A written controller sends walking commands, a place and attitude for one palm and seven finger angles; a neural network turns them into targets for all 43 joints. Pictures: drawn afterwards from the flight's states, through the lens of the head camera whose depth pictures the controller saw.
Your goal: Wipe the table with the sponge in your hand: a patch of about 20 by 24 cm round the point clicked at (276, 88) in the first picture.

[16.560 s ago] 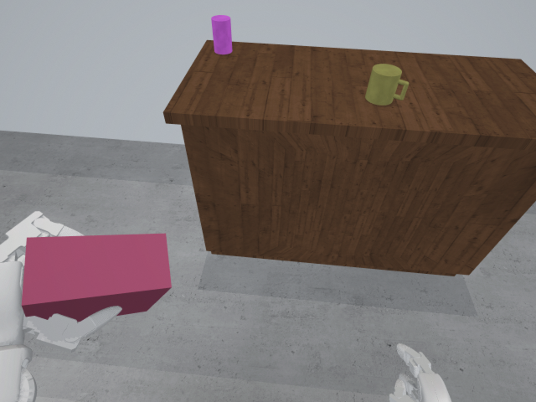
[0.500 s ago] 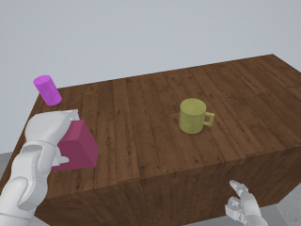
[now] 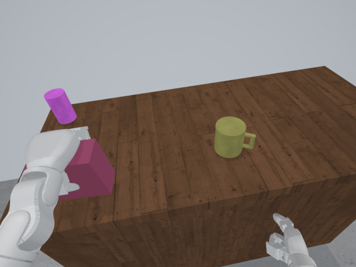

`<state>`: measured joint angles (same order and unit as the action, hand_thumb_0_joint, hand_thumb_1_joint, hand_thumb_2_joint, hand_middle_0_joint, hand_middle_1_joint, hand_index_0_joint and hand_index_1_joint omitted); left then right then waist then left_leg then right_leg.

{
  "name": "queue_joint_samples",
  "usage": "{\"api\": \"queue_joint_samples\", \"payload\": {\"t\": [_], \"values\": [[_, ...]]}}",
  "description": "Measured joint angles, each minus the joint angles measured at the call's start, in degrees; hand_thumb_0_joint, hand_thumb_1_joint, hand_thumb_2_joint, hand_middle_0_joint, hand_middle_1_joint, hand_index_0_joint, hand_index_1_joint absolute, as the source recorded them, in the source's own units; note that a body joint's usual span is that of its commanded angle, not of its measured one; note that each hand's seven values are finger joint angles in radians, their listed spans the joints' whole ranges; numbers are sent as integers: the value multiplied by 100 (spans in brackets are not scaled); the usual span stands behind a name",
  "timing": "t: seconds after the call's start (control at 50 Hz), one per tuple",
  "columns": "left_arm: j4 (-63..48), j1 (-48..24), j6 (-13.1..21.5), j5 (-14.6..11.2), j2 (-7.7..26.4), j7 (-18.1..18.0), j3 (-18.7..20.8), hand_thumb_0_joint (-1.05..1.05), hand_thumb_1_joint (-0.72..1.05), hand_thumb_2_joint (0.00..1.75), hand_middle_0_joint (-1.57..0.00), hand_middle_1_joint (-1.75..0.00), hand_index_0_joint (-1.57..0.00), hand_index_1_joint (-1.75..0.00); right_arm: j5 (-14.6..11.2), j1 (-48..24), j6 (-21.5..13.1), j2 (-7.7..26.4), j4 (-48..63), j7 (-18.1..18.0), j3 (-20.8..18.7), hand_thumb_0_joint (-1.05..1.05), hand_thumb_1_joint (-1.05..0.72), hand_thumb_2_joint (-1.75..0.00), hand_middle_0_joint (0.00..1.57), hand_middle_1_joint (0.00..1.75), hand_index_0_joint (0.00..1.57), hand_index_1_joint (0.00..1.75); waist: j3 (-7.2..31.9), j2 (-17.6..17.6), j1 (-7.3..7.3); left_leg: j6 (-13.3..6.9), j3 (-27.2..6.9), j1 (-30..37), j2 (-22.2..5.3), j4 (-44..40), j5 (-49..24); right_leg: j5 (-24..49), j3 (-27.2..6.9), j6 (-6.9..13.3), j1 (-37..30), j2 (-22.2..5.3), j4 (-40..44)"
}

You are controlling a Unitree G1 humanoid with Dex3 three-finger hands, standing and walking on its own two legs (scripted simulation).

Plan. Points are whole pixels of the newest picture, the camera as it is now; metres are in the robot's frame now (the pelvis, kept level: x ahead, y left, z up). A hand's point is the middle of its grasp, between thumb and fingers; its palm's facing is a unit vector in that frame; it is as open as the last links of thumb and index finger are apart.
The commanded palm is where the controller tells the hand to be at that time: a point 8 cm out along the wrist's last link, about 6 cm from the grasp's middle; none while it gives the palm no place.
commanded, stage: lower the sponge onto the table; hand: left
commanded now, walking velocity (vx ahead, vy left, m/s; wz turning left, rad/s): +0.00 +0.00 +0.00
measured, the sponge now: (79, 176) +0.25 +0.28 +0.09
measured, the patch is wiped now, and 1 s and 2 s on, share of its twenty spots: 0.00 0.00 0.10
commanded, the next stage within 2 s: wipe forward along the first lane in 1.28 s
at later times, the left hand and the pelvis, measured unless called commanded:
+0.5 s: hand (73, 158) +0.27 +0.28 +0.14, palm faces +0.07 -0.05 -1.00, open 10.1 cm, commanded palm +0.23 +0.27 +0.20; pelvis +0.01 +0.00 +0.00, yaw +0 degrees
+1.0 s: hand (76, 173) +0.25 +0.28 +0.11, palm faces +0.01 -0.06 -1.00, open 10.1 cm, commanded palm +0.22 +0.27 +0.18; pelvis +0.01 +0.00 +0.00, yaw +0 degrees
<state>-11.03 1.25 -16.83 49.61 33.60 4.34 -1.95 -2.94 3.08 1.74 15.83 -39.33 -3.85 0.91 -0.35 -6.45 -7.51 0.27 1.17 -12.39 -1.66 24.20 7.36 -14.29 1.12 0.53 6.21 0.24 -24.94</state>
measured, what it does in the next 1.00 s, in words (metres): stands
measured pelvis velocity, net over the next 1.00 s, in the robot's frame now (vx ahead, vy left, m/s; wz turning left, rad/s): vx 0.01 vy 0.00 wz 0.00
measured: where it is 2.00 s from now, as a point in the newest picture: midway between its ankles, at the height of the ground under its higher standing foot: outside the picture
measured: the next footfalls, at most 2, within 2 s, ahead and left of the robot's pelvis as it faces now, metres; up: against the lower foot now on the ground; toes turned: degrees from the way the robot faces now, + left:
none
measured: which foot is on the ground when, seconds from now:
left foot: down 0.00-1.00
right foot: down 0.00-1.00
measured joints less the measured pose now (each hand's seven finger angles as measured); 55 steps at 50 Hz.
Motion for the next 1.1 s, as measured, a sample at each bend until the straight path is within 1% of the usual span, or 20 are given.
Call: {"api": "queue_joint_samples", "payload": {"t": [0.06, 0.12, 0.18, 0.22, 0.28, 0.32, 0.42, 0.48, 0.52, 0.6, 0.7, 0.74, 0.8, 0.86, 0.9, 1.0, 1.06, 1.1], "values": [[170, -168, -135, 18, -27, 6, 28, 0, -50, 103, -72, -133, -75, -134, -21, -37, 3, -1, -39, -4, 18, 1, -90, -90, 20, 30, 15, 27, 15, -9, 15, 4, -13, -3, 7, -29, -31, 9, 12, 1, 14, -5, -2], [297, -289, -249, 53, -61, 114, -33, 0, -50, 103, -72, -133, -75, -134, -37, -56, 3, 10, -40, -10, 46, 1, -90, -90, 20, 30, 14, 27, 29, -22, 43, 2, -24, -26, 17, -45, -53, 10, 23, 0, 45, -12, -17], [368, -345, -219, 88, -69, 239, -118, 0, -50, 103, -72, -133, -75, -134, -34, -70, -8, 16, -26, -21, 73, 1, -90, -90, 20, 30, 14, 27, 15, -29, 66, 0, -27, -37, 21, -49, -61, 4, 25, 4, 65, -16, -34], [371, -351, -128, 95, -70, 278, -156, 0, -50, 103, -72, -133, -75, -134, -22, -58, -27, 8, -9, -24, 75, 1, -90, -90, 20, 30, 14, 27, 10, -29, 78, 2, -30, -46, 21, -44, -58, 1, 27, 5, 72, -15, -37], [321, -306, 25, 64, -41, 252, -123, 0, -50, 103, -72, -133, -75, -134, -2, -51, -44, -11, 11, -18, 81, 1, -90, -90, 20, 30, 15, 27, -8, -25, 79, 9, -12, -35, 3, -37, -38, -1, 5, 14, 64, 1, -28], [337, -327, 58, 59, -29, 195, -101, 0, -50, 103, -72, -133, -75, -134, 1, -26, -54, -21, 24, -14, 76, 1, -90, -90, 20, 30, 15, 27, -3, -18, 75, 16, -12, -33, -6, -34, -26, -1, 4, 17, 54, 10, -13], [350, -321, -67, 50, -47, 106, 36, 0, -50, 103, -72, -133, -75, -134, 3, 13, -53, -11, 55, 47, 77, 1, -90, -90, 20, 30, 16, 28, 22, -1, 85, 27, -3, -35, -19, -30, 0, -11, -8, 24, 51, 23, 5], [284, -216, -185, 66, -79, 148, 62, 0, -50, 103, -72, -133, -75, -134, -1, 34, -34, 18, 98, 88, 81, 1, -90, -90, 20, 30, 17, 29, 29, 0, 100, 24, 1, -39, -16, -24, 16, -26, -13, 23, 56, 20, 1], [260, -138, -198, 80, -102, 191, 28, 0, -50, 103, -72, -133, -75, -134, 1, 61, -40, 36, 124, 93, 83, 1, -90, -90, 20, 30, 18, 29, 38, 3, 111, 21, -9, -54, -8, -12, 27, -39, -3, 19, 63, 13, -6], [223, -29, -80, 110, -116, 231, -74, 0, -50, 103, -72, -133, -75, -134, 16, 90, -64, 43, 150, 70, 74, 1, -90, -90, 20, 30, 19, 30, 3, 15, 104, 19, -18, -53, -11, 21, 55, -54, 4, 22, 45, 17, -10], [107, 144, 143, 94, -111, 63, -30, 0, -50, 103, -72, -133, -75, -134, 52, 99, -73, 0, 134, 72, 42, 1, -90, -90, 20, 30, 20, 30, -11, 28, 88, 26, 4, -14, -34, 28, 83, -45, -22, 29, -2, 38, 28], [143, 159, 138, 97, -106, -21, 8, 0, -50, 103, -72, -133, -75, -134, 49, 107, -62, -12, 128, 81, 32, 1, -90, -90, 20, 30, 20, 30, 10, 35, 86, 29, 0, -13, -35, 23, 83, -43, -19, 26, -8, 40, 40], [230, 156, 33, 79, -110, -78, 84, 0, -50, 103, -72, -133, -75, -134, 32, 92, -40, -8, 113, 92, 38, 1, -90, -90, 20, 30, 20, 30, 19, 35, 86, 30, 5, -6, -39, 20, 84, -41, -26, 27, -13, 44, 44], [260, 213, -47, 90, -135, -40, 119, 0, -50, 103, -72, -133, -75, -134, 24, 85, -25, 6, 109, 104, 42, 1, -90, -90, 20, 30, 20, 30, 28, 31, 102, 25, -3, -11, -29, 20, 80, -43, -18, 21, -10, 35, 41], [234, 271, -42, 99, -159, 3, 93, 0, -50, 103, -72, -133, -75, -134, 24, 94, -29, 18, 117, 97, 38, 1, -90, -90, 20, 30, 20, 30, 29, 21, 107, 19, -12, -20, -22, 31, 83, -47, -9, 17, -10, 29, 36], [168, 409, 163, 148, -208, 17, -36, 0, -50, 103, -72, -133, -75, -134, 39, 108, -52, 12, 116, 61, 7, 1, -90, -90, 20, 30, 19, 30, 0, 10, 89, 8, -25, -6, -14, 44, 85, -41, 2, 10, -39, 24, 47], [184, 428, 298, 174, -228, -81, -63, 0, -50, 103, -72, -133, -75, -134, 54, 94, -55, -17, 86, 48, -11, 1, -90, -90, 20, 30, 19, 30, -12, 22, 64, 10, -18, 13, -18, 30, 75, -28, -6, 12, -52, 27, 60], [226, 409, 319, 166, -234, -173, -57, 0, -50, 103, -72, -133, -75, -134, 52, 79, -52, -35, 65, 40, -16, 1, -90, -90, 20, 30, 18, 30, -15, 26, 58, 13, -14, 21, -23, 23, 70, -19, -11, 14, -60, 33, 69]]}}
